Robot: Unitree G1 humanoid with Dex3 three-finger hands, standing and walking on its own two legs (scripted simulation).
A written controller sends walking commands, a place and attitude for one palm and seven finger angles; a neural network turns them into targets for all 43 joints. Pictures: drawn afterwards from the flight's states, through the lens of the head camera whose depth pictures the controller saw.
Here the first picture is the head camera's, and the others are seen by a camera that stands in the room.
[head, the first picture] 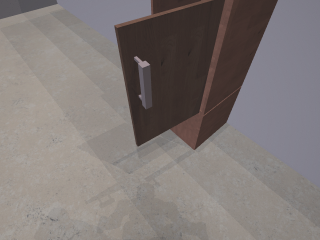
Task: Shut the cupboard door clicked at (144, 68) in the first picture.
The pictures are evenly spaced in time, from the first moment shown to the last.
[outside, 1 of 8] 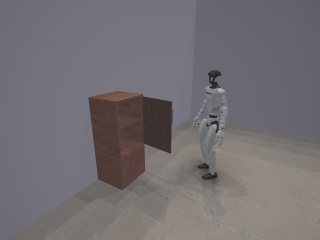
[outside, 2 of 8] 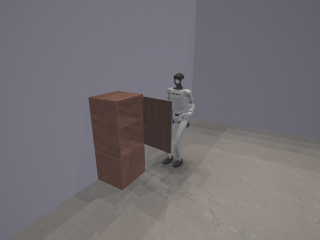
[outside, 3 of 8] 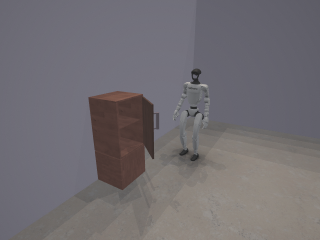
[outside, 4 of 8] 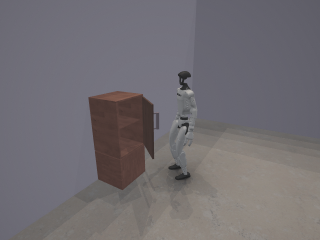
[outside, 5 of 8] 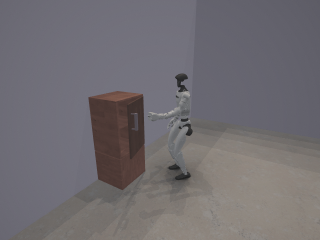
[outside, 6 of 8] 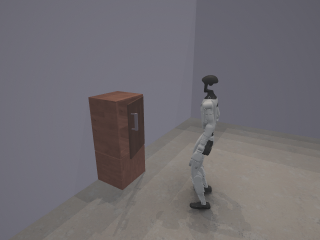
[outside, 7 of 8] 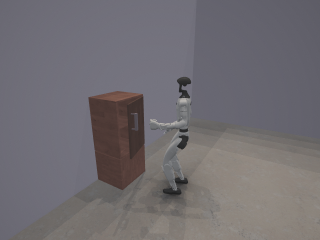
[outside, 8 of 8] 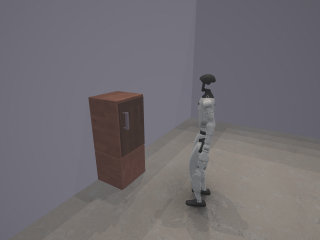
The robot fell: no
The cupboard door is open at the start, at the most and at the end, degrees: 82 82 0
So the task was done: yes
